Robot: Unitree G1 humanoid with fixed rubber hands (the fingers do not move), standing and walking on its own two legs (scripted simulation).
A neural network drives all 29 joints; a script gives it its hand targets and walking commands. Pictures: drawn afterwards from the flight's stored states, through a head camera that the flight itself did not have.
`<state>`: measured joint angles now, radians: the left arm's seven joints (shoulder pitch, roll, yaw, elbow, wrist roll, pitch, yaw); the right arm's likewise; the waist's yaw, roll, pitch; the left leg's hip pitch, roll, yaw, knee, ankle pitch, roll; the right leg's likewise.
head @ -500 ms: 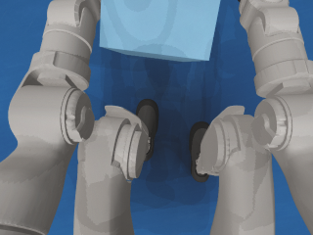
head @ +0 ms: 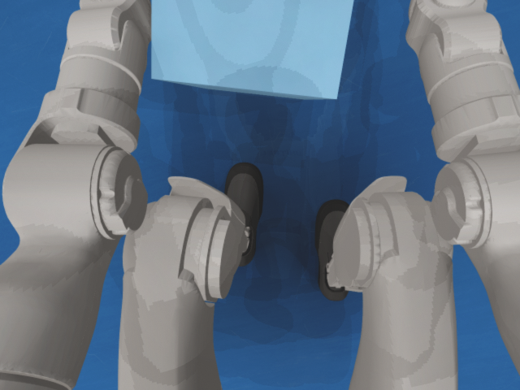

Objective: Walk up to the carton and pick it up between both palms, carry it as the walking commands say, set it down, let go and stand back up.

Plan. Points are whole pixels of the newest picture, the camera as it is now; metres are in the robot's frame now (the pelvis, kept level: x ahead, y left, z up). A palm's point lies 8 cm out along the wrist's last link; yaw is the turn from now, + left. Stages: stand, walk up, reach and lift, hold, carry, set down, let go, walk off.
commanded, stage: set down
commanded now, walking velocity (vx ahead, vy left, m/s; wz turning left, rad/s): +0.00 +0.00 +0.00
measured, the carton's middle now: out of the picture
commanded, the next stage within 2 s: let go in 1.38 s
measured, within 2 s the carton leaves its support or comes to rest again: neither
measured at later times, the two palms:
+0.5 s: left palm out of the picture +0.54 +0.20 -0.08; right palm out of the picture +0.58 -0.12 -0.08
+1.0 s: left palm out of the picture +0.54 +0.22 +0.08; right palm out of the picture +0.58 -0.13 +0.07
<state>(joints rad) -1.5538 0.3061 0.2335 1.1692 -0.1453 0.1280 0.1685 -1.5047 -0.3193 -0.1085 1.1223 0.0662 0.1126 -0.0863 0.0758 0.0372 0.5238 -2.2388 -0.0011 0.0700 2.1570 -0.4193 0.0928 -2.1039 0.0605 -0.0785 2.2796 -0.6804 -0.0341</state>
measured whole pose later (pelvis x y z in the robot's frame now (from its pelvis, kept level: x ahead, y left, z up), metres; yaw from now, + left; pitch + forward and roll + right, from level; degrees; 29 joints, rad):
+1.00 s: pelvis +0.01 -0.01 +0.17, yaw +2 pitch +25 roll +1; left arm -1.28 0.30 0.20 0.52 -0.23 0.47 0.19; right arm -1.34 -0.37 -0.10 0.56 0.17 0.49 -0.15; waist 0.07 0.01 0.53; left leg -1.66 -0.04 0.07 1.65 -0.42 0.06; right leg -1.58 0.07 0.00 1.77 -0.62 -0.04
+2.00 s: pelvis +0.05 -0.01 +0.35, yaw +0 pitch +7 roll +1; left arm -0.16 0.18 0.14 0.29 -0.08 0.31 -0.03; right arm -0.21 -0.17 -0.08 0.35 0.04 0.28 -0.06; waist 0.06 -0.01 0.26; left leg -0.77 -0.04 0.03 0.93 -0.28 0.05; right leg -0.71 0.08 0.05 1.02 -0.42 -0.04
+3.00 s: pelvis +0.14 -0.02 +0.40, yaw +0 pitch -6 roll +3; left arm 0.18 0.25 0.13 0.64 -0.04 0.12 0.01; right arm 0.23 -0.21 -0.05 0.67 0.01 0.05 0.03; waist 0.03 -0.03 0.03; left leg -0.20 -0.06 0.03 0.59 -0.29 0.03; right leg -0.13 0.04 0.06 0.67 -0.43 -0.06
